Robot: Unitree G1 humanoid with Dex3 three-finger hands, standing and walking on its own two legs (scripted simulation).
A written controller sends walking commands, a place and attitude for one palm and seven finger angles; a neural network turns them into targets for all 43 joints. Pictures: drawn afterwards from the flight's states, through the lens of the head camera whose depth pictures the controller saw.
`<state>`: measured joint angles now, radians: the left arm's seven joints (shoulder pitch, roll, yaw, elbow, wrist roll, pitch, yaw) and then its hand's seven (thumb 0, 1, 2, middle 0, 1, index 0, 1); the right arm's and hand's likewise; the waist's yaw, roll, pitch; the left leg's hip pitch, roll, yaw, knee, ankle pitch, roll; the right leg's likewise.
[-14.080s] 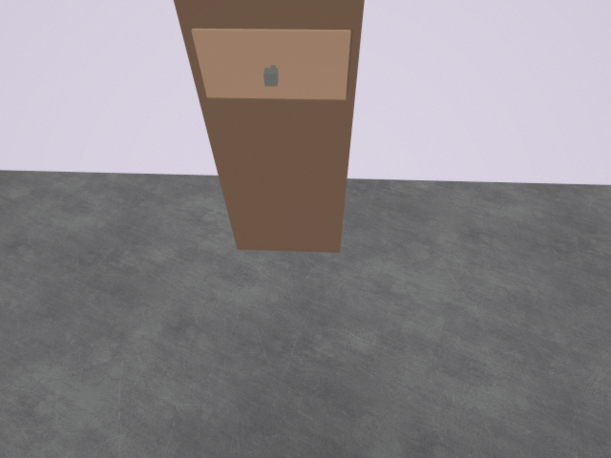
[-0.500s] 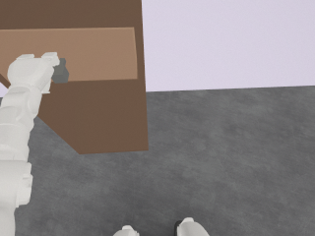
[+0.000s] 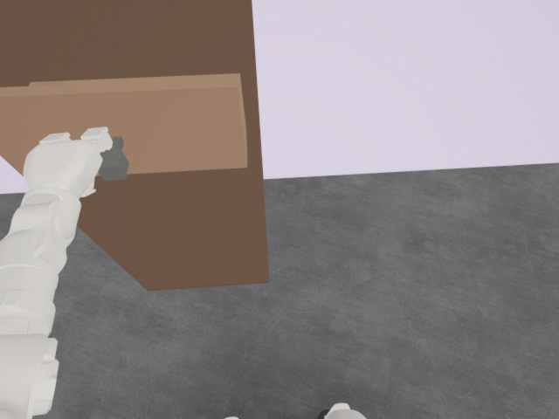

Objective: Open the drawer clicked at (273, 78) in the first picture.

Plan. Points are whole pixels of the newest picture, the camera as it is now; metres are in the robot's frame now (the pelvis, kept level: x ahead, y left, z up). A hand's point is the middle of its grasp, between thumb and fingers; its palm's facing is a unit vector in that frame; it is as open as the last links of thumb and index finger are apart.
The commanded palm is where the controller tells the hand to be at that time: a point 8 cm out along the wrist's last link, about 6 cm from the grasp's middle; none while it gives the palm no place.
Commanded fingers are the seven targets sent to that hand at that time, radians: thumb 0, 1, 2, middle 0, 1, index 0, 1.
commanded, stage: pull the drawer open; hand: left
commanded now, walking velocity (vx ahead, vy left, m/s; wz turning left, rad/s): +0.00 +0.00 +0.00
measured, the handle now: (114, 156) +0.49 +0.25 +0.06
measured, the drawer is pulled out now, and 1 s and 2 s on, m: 0.02 0.14 0.30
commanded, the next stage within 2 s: open the thumb to release the handle in 1.94 s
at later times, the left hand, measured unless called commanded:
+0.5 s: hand (80, 202) +0.41 +0.29 +0.04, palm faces -0.06 -0.01 -1.00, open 4.8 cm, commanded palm +0.38 +0.28 +0.10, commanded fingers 0.00 0.90 0.90 -0.40 -1.35 -0.40 -1.35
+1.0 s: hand (65, 267) +0.32 +0.28 +0.04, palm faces +0.01 -0.04 -1.00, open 5.3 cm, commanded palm +0.27 +0.29 +0.10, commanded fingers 0.00 0.90 0.90 -0.40 -1.35 -0.40 -1.35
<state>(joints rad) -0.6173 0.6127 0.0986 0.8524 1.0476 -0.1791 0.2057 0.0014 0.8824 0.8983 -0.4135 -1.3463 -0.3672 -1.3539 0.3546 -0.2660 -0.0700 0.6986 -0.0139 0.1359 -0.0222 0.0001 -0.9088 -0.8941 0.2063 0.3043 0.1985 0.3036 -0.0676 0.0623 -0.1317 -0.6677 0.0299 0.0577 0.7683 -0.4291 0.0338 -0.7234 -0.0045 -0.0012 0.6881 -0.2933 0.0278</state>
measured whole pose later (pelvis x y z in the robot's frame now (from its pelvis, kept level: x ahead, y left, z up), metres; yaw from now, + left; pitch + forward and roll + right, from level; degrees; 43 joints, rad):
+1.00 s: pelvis -0.01 -0.01 +0.01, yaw +0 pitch +11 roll -1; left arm -0.12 0.51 0.09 0.40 0.99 -0.11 0.28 0.00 0.88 0.90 -0.41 -1.35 -0.31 -1.28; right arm 0.23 -0.26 -0.06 0.65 0.00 0.08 -0.05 0.00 -0.91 -0.89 0.21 0.30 0.20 0.30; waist -0.01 0.06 -0.09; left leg -0.49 0.02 0.07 0.69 -0.39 0.03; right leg -0.56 -0.01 0.01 0.64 -0.27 0.02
